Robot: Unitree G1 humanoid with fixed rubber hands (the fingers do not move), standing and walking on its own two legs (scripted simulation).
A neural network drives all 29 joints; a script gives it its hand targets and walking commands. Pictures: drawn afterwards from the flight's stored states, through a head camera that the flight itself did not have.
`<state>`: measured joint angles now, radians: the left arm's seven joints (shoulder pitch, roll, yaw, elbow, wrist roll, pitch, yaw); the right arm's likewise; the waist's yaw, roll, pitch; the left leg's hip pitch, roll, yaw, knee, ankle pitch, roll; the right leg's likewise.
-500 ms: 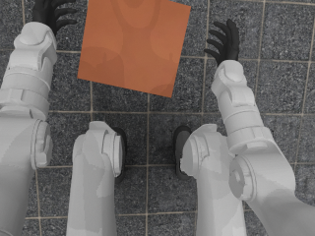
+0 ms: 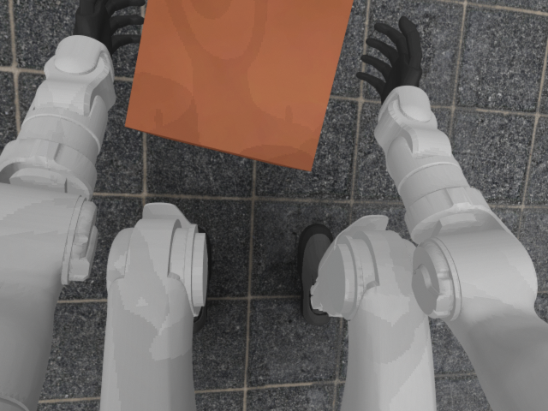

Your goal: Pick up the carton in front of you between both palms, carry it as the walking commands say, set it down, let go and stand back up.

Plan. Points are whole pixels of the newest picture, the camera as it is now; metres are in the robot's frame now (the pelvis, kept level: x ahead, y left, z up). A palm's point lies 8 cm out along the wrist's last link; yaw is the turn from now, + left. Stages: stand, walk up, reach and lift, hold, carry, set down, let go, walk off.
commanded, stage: reach and lift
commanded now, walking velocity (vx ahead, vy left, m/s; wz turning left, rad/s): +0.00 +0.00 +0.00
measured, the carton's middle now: (237, 83) +0.49 +0.07 -0.25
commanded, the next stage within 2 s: none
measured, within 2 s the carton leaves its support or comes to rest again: leaves its support in 0.50 s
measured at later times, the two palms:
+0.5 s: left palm (112, 32) +0.51 +0.22 -0.17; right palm (365, 79) +0.50 -0.08 -0.16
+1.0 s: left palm out of the picture +0.46 +0.24 +0.03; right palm (442, 53) +0.48 -0.06 +0.03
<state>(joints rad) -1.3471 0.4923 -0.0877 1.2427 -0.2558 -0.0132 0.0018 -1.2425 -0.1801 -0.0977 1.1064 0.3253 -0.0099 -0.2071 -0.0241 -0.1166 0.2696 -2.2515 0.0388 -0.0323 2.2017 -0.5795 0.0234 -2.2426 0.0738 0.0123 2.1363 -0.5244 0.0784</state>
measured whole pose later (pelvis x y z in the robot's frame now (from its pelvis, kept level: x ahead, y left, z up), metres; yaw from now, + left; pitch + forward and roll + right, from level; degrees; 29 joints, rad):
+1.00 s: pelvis +0.01 -0.02 +0.09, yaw +6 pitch +38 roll -3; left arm -1.11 0.18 0.22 0.96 0.13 0.27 -0.01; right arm -0.92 0.11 -0.52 0.74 -0.09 0.20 -0.20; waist 0.03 -0.10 -0.13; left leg -2.04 -0.06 -0.09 1.89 -0.52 -0.04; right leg -2.01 0.15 0.05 1.88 -0.54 0.08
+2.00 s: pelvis +0.11 -0.01 +0.36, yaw +10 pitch +17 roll +0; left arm -0.35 -0.09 0.25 0.57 0.19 0.31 0.02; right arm -0.31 0.16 -0.32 0.56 -0.17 0.26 -0.11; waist 0.02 -0.05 -0.19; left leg -0.76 -0.05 -0.09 0.83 -0.35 -0.02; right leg -0.74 0.07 0.11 0.84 -0.39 0.01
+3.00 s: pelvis +0.12 -0.01 +0.41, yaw +10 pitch -4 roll +0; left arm -0.26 -0.15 0.22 0.29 0.29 0.68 0.00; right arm -0.28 0.16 -0.26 0.37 -0.27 0.62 -0.03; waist 0.02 -0.02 -0.03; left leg -0.12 -0.03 -0.10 0.38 -0.19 -0.01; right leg -0.10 0.04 0.12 0.39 -0.22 0.00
